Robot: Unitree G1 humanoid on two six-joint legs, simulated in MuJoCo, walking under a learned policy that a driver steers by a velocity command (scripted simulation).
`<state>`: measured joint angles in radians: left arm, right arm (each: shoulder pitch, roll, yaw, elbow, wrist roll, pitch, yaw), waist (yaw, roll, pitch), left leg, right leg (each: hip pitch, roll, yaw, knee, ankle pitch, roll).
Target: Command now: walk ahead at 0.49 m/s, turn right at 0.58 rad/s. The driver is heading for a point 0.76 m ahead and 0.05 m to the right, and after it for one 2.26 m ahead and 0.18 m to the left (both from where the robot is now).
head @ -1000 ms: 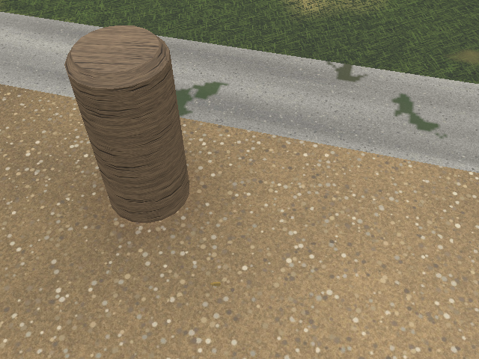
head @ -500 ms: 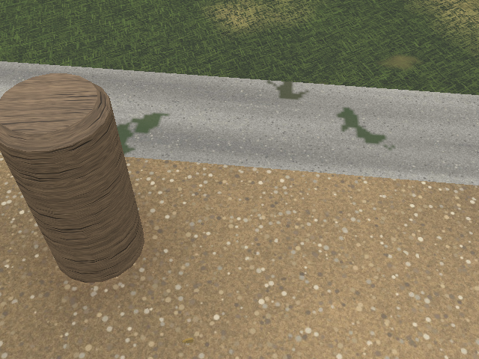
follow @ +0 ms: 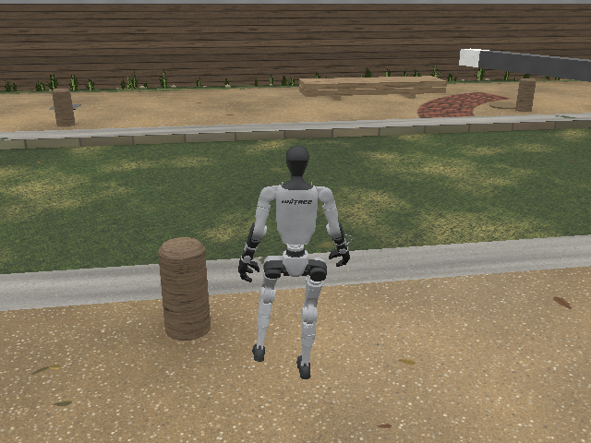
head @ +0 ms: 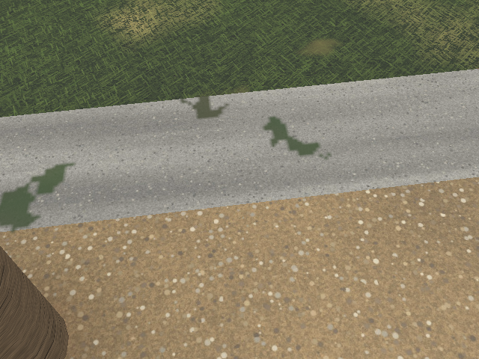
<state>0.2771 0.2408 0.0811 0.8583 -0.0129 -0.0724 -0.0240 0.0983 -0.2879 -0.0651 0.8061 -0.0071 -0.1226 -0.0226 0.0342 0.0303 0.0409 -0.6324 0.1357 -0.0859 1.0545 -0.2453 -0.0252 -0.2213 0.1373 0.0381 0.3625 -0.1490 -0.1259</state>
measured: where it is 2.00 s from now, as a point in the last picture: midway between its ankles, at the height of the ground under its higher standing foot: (312, 189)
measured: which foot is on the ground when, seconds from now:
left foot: up 0.00-0.24, down 0.26-0.78, up 0.80-1.00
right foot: down 0.00-0.28, up 0.30-0.76, down 0.78-1.00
